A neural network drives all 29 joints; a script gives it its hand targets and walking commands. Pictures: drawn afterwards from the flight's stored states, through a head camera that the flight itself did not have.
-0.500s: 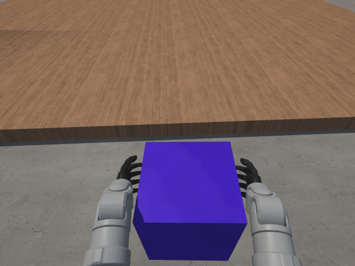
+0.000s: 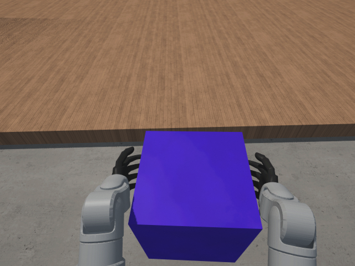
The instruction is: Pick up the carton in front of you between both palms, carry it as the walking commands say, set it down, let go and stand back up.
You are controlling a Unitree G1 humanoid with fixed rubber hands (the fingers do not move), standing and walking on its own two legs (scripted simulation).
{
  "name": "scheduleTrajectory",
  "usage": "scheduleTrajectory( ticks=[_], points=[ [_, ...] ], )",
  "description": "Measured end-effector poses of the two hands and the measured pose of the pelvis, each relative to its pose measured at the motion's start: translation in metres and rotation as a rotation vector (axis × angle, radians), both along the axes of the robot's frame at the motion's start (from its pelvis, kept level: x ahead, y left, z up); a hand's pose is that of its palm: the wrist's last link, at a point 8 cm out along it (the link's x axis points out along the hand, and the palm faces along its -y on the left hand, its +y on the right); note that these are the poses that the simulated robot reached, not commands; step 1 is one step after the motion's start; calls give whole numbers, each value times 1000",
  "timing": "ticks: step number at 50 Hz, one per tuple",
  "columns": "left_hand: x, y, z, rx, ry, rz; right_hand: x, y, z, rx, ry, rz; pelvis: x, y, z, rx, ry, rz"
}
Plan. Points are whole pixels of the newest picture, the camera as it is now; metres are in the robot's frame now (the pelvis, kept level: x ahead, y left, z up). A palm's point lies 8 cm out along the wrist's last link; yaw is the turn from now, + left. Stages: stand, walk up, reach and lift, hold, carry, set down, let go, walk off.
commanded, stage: carry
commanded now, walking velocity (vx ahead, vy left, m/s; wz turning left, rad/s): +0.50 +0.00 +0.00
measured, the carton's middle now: (192, 199) +0.27 -0.01 +0.02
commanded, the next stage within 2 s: none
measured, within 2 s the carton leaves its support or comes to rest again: neither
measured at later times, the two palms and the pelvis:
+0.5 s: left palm (124, 103) +0.57 +0.20 +0.07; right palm (219, 106) +0.55 -0.10 +0.08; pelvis +0.29 +0.06 +0.01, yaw -2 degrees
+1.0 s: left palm (143, 43) +0.91 +0.17 +0.13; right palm (215, 43) +0.93 -0.13 +0.12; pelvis +0.63 +0.01 +0.01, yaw +2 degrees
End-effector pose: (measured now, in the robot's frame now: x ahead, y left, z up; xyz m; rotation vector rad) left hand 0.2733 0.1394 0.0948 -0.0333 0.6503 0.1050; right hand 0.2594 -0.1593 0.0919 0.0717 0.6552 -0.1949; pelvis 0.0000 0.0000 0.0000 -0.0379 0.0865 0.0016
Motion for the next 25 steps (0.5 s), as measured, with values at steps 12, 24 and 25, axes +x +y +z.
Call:
scheduleTrajectory(
  ticks=[12, 24, 25],
  points=[
    [120, 33, 8, -23, 61, 98, 146, 33, 12, 4, 60, 78, 131, 13, 13, 46, 6, 10],
    [286, 57, -23, -34, 142, 8, 283, 57, -17, -14, 141, -8, 282, 59, 8, 31, -3, -47],
    [299, 56, -21, -31, 142, -4, 293, 56, -14, -14, 141, -16, 293, 60, 12, 25, -1, -46]
  ],
)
